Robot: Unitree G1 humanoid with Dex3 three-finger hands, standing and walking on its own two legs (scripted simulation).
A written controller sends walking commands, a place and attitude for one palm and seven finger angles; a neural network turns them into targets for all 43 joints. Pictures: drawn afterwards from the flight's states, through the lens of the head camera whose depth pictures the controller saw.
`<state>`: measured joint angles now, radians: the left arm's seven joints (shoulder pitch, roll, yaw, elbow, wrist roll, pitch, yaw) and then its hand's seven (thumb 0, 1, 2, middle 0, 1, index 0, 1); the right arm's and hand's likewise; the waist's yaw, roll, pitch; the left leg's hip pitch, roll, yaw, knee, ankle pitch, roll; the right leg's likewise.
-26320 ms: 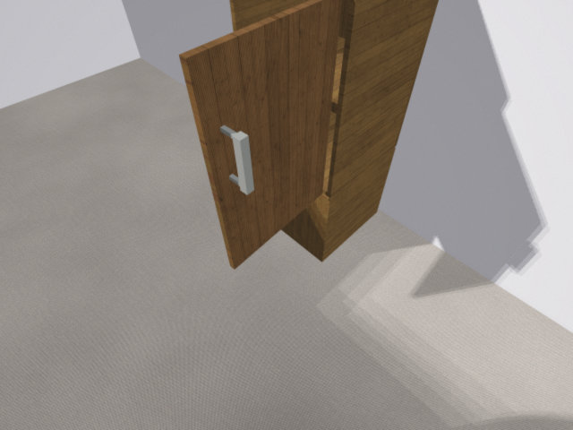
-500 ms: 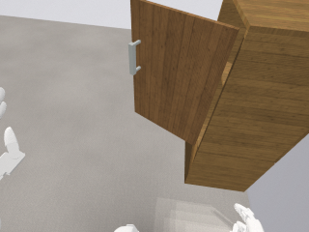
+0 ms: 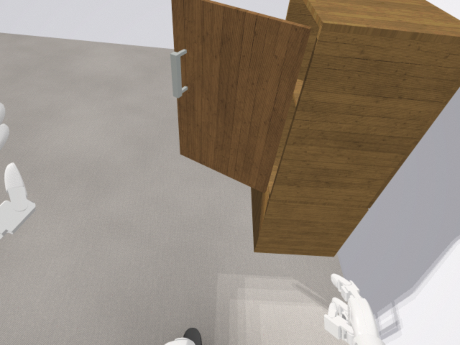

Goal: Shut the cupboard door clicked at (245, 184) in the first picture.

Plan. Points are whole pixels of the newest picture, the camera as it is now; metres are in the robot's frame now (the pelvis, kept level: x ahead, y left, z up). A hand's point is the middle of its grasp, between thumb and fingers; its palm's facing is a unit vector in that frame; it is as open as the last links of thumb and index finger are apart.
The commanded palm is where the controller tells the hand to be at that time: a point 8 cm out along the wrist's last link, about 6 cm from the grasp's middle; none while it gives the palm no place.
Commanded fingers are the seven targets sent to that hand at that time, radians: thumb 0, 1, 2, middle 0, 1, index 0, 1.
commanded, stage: stop stepping back and stand still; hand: left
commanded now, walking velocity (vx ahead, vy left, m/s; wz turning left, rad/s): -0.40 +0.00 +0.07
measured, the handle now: (180, 73) +0.86 +0.20 +0.06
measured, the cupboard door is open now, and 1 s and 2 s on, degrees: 62 62 62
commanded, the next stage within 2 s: none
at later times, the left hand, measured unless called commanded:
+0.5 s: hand out of the picture +0.08 +0.27 +0.21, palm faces +0.33 -0.84 -0.43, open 7.4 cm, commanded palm +0.03 +0.33 +0.20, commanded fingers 0.00 0.90 0.90 -0.20 -0.30 -0.20 -0.30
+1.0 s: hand out of the picture +0.13 +0.27 +0.20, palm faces +0.45 -0.79 -0.42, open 7.4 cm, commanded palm +0.06 +0.31 +0.20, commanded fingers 0.00 0.90 0.90 -0.20 -0.30 -0.20 -0.30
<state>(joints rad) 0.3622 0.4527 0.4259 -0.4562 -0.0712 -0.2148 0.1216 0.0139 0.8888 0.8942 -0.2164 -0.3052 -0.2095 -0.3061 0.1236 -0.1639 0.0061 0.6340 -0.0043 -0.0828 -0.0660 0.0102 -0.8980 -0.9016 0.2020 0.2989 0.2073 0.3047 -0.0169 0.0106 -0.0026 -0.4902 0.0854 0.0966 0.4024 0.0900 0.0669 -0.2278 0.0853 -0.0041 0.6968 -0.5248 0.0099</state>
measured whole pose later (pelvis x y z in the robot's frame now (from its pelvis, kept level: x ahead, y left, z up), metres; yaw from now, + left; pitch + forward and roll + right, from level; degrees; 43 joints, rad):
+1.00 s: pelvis -0.09 +0.01 +0.01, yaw -1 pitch -1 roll +1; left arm 0.48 0.44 0.44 -0.52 -0.04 -0.22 0.18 0.02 0.89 0.89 -0.22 -0.31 -0.21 -0.31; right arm 0.19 -0.22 -0.03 0.61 0.01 -0.06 -0.09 0.01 -0.90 -0.90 0.20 0.30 0.20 0.30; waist 0.00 -0.06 0.02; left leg -0.35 0.04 0.10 0.60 -0.23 0.01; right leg -0.14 0.00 -0.07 0.65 -0.45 -0.02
